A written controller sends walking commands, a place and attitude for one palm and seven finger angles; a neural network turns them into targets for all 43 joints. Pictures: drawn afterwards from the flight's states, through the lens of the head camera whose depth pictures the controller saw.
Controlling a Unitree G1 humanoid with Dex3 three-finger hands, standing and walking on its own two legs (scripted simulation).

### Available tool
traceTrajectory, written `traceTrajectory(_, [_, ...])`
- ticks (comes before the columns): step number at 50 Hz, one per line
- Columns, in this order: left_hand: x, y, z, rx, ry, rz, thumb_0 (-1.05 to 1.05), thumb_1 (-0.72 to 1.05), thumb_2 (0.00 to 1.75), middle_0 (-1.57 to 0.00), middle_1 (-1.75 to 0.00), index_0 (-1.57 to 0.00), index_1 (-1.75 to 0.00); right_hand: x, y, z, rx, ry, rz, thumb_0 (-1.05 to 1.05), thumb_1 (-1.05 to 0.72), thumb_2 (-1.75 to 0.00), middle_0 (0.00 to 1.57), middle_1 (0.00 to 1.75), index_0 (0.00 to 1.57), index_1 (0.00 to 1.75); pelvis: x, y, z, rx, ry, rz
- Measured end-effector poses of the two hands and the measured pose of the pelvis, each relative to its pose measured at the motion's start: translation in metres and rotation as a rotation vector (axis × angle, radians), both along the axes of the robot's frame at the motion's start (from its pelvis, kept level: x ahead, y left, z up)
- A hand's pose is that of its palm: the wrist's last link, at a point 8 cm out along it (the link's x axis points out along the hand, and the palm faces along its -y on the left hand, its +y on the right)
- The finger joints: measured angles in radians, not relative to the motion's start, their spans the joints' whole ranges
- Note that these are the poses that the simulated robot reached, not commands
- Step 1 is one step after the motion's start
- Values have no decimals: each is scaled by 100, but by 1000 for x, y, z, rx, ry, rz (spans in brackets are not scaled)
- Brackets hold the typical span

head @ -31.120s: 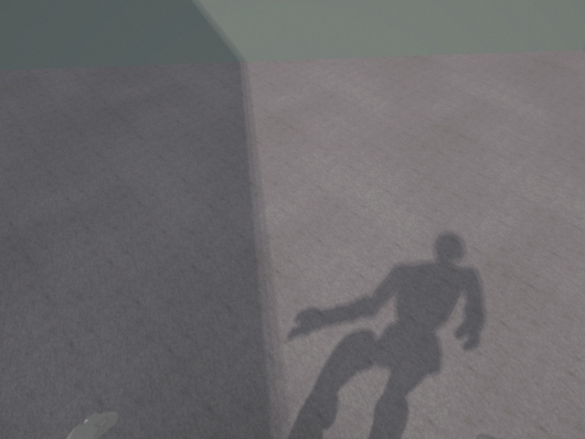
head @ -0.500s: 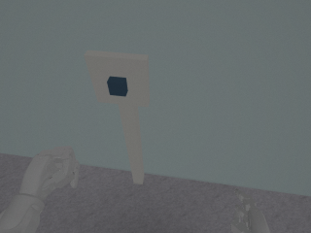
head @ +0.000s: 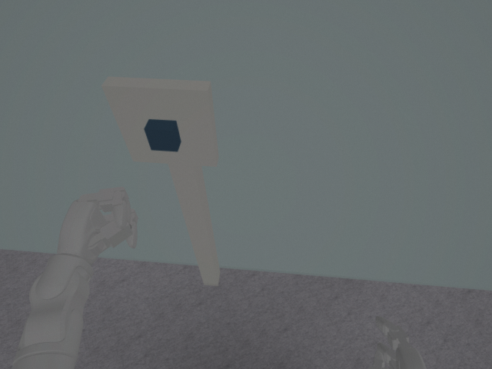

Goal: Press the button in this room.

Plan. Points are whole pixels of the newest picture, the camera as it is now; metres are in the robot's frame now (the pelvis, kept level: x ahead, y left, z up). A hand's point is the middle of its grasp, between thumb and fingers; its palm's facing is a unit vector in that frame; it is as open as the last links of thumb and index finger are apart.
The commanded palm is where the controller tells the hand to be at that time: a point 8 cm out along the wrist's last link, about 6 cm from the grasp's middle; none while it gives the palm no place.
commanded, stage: aim a knuckle at the button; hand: left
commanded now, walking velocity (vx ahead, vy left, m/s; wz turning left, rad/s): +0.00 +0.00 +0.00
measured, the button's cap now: (164, 134) +0.50 +0.18 +0.11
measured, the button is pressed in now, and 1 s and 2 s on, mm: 0 0 2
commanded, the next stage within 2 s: press the button with the knuckle in 1.42 s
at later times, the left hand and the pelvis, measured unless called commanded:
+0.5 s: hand (154, 200) +0.36 +0.17 +0.08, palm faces -0.05 -1.00 -0.02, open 3.1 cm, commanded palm +0.35 +0.22 +0.08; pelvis +0.00 +0.00 +0.00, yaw +0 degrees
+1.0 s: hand (168, 178) +0.42 +0.16 +0.07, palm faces -0.04 -1.00 -0.02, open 3.1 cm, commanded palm +0.39 +0.21 +0.07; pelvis +0.00 +0.00 -0.01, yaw -2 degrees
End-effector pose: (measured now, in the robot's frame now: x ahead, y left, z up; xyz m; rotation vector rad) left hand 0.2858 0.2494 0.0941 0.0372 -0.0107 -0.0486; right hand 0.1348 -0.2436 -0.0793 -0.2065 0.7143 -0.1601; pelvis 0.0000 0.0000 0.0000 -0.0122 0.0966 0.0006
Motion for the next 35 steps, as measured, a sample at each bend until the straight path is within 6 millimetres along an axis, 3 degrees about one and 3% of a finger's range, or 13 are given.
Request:
traceTrajectory(7, [9, -7, -10, -7, 29, -7, 1, 90, 90, -130, -150, -130, -150, -2, -5, -5, -1, 42, -11, 1, -90, -89, 20, 30, 20, 30, 4, 0, 0, 1, 9, 0])
traceTrajectory(20, [51, -23, -7, -11, -4, -10, 1, 90, 90, -130, -150, -130, -150, -9, -4, -11, 17, 106, -27, 1, -91, -89, 20, 30, 20, 30, 3, -1, -1, 5, 30, -9])
traceTrajectory(28, [67, -26, -14, -20, 10, -6, 1, 90, 90, -130, -150, -130, -150, -28, -7, -19, 10, 177, -40, 1, -91, -89, 20, 30, 20, 30, -2, -1, -3, 2, 38, -6])
traceTrajectory(35, [96, -41, -17, -14, 8, -29, 1, 90, 90, -130, -150, -130, -151, -54, -11, -28, -5, 263, -66, 1, -91, -89, 20, 30, 20, 30, -10, 1, -8, -1, 62, -4])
